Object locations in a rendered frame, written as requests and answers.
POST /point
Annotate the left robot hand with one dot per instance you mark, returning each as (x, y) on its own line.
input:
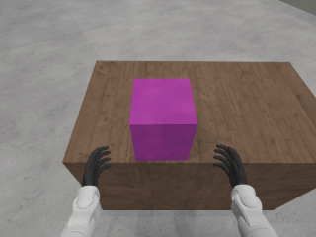
(92, 169)

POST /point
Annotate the right robot forearm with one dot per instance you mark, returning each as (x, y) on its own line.
(248, 211)

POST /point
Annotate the right robot hand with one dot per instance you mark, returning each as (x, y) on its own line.
(234, 167)

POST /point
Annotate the carton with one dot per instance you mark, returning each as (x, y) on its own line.
(163, 120)

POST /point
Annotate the pedestal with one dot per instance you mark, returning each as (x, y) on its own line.
(261, 109)

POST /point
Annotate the left robot forearm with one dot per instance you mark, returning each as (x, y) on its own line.
(86, 209)

